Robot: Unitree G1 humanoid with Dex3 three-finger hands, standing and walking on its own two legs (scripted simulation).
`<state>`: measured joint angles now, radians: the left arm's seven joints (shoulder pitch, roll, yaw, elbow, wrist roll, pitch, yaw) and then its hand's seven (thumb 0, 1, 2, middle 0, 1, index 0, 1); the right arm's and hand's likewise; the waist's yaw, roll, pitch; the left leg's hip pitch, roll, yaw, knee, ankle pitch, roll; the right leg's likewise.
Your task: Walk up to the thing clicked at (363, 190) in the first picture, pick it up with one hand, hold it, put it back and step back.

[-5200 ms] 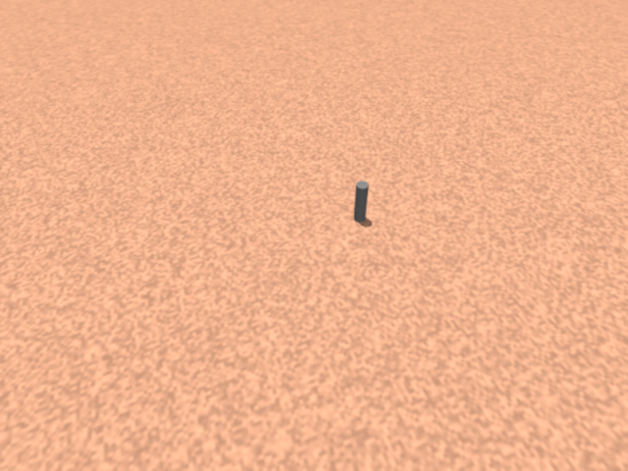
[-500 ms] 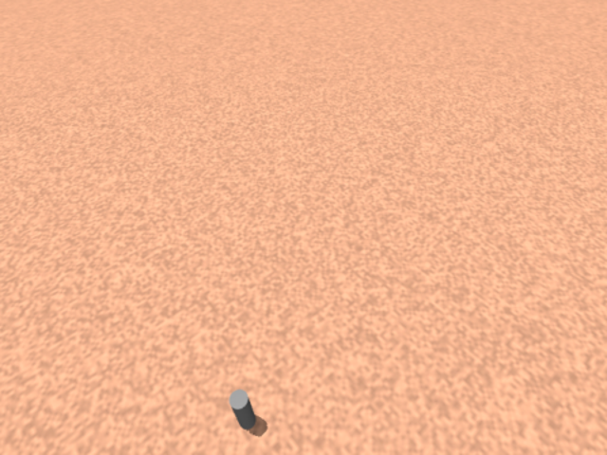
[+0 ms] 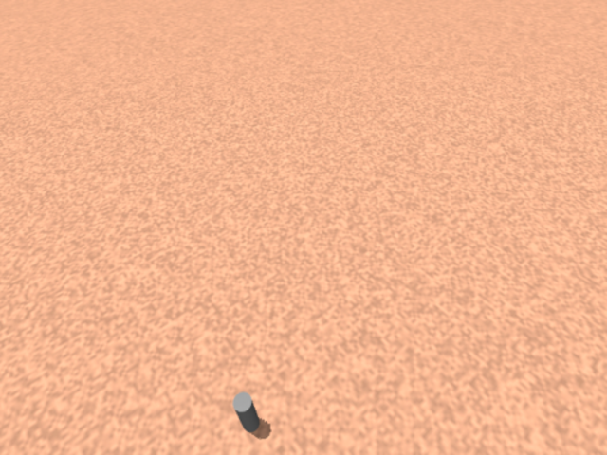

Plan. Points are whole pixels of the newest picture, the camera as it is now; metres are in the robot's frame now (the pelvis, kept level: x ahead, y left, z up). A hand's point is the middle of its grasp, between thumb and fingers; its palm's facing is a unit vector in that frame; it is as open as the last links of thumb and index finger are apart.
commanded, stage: walk up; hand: left
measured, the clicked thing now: (247, 413) +0.39 +0.20 -0.68
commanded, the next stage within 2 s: none
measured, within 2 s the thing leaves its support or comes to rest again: neither
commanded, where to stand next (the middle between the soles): +0.09 +0.00 m, yaw +1 degrees
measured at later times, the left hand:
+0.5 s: hand out of the picture +0.08 +0.28 -0.17, palm faces -0.04 -0.92 -0.39, open 7.3 cm
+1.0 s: hand out of the picture +0.09 +0.26 -0.16, palm faces -0.05 -0.90 -0.44, open 7.3 cm
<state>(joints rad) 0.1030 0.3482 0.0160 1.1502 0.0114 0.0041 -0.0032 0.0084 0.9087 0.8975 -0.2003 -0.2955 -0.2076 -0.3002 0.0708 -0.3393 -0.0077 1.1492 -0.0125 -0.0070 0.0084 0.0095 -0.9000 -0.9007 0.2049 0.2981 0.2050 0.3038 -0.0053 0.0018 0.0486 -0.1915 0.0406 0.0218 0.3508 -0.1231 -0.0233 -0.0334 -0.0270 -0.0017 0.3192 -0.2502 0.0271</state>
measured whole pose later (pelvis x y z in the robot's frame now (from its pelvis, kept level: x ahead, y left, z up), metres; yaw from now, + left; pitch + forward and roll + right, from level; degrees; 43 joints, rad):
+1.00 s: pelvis +0.03 -0.01 -0.03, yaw -3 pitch -3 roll +2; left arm 0.23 0.36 0.06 0.86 0.04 0.05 0.00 0.01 0.91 0.90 -0.20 -0.30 -0.21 -0.30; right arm 0.06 -0.39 -0.07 0.81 -0.01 0.09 -0.01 0.01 -0.90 -0.90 0.21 0.30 0.21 0.30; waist 0.04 0.04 0.18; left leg -0.55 -0.08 -0.07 0.99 -0.48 0.00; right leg -0.34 -0.01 0.00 0.77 -0.38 -0.04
